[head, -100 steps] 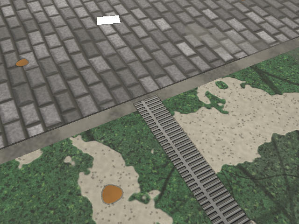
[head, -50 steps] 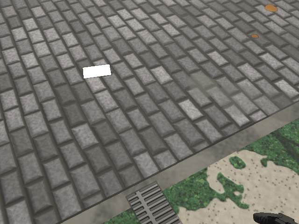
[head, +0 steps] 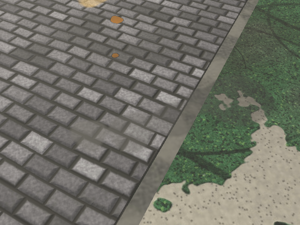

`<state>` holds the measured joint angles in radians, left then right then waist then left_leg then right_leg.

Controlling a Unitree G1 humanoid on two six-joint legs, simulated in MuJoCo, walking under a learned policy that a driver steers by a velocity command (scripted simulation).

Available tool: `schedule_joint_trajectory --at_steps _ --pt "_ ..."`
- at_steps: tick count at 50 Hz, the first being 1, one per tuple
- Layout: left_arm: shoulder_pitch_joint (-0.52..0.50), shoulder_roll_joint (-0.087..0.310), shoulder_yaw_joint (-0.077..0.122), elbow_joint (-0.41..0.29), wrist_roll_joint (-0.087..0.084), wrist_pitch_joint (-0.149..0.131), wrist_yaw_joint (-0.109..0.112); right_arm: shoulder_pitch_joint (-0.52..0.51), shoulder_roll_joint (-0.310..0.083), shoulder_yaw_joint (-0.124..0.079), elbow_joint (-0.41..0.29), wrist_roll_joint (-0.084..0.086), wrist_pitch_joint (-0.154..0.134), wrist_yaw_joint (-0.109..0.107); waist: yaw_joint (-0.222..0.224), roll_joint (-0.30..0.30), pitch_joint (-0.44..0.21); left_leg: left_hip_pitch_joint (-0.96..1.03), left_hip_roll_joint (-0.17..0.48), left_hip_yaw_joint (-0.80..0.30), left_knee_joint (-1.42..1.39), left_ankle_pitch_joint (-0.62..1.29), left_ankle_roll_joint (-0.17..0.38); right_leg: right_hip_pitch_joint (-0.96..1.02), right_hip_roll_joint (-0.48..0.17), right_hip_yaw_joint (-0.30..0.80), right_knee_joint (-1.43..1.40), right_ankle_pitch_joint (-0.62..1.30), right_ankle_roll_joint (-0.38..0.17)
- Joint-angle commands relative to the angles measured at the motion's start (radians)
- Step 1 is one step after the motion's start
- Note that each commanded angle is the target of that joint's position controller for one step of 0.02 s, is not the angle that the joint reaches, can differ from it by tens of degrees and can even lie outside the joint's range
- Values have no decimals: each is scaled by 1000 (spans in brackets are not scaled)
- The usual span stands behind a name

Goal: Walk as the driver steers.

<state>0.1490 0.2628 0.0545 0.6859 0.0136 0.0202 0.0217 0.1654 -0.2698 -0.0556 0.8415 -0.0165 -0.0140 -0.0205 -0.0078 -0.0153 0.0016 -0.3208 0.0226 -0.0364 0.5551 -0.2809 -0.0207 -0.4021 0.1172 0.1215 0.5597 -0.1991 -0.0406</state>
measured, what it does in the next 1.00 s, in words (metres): stands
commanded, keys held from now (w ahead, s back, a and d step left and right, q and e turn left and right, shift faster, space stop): no key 1.00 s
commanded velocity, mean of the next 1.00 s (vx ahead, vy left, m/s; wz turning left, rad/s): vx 0.01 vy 0.00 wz -0.04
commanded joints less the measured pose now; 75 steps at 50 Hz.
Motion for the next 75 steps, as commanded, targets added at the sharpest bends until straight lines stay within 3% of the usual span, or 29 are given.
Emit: schedule_joint_trajectory --at_steps 1,2,5,7,8,9,10,12,16,30,48,61,75 --pt "52 102 26 -66 1 -23 -2 -13 -165 -29 -58 -29 -16 6 47 278 -62 74 324 -338 -237 309 238 -34 -43 -20 79 -270 23" --pt "13 134 35 -65 2 -26 -2 -67 -129 -19 -78 -24 -21 5 38 234 -50 45 293 -314 -241 261 234 22 -78 -16 119 -231 38" --pt "3 72 25 -44 9 -8 -8 -82 -124 -15 -70 11 -27 0 38 191 -51 57 187 -185 -191 233 139 128 -100 -39 -7 -49 48" --pt "4 57 19 -38 8 -3 -13 -31 -104 -7 -52 5 -29 7 28 159 -54 45 128 -128 -159 182 88 217 -115 -25 -75 94 36" --pt "7 78 22 -40 5 0 -12 -14 -94 -2 -50 -1 -33 12 17 132 -59 33 102 -108 -139 141 68 245 -139 -4 -71 184 24" --pt "4 119 33 -26 -4 3 -10 35 -105 -4 -49 0 -36 18 -25 52 -58 21 66 -73 -149 109 51 241 -136 -1 -35 166 1" --pt "17 94 32 -26 -6 2 -12 9 -120 -6 -44 1 -35 17 9 66 -53 49 57 -50 -123 90 39 205 -130 1 -48 125 -6" --pt "15 87 26 -12 2 -3 -13 -10 -95 1 -49 7 -28 13 -2 33 -36 55 49 -30 -98 84 39 180 -137 15 -72 119 -1" --pt "14 82 23 5 1 -16 -9 -2 -89 4 -42 5 -17 7 -12 -20 -31 77 33 -13 -75 101 38 162 -146 27 -85 119 1" --pt "33 71 16 85 -4 -22 7 7 -79 8 34 8 -13 1 -4 11 -7 75 20 -4 -100 79 24 183 -140 18 -93 95 7" --pt "48 58 8 247 -10 -22 17 70 -66 17 138 12 -13 -12 -3 12 24 72 8 3 -137 60 31 198 -124 -14 -115 87 22" --pt "69 47 -5 343 -13 -19 22 117 -45 26 177 13 -12 -14 2 17 37 78 1 7 -152 71 38 196 -119 -29 -126 85 30" --pt "98 33 -18 400 -14 -17 26 161 -25 34 198 15 -11 -13 5 19 48 80 -2 6 -162 84 45 192 -117 -40 -131 84 39"
Velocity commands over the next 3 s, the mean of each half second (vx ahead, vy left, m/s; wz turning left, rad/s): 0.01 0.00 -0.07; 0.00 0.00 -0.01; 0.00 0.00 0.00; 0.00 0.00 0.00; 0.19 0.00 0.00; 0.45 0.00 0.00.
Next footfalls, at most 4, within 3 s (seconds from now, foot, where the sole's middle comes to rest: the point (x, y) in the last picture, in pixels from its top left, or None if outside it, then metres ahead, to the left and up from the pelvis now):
2.86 left None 0.48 0.11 -0.77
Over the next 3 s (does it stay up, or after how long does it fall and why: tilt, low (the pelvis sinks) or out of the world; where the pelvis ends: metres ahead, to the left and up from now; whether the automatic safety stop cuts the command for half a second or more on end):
stays up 0.37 0.03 0.01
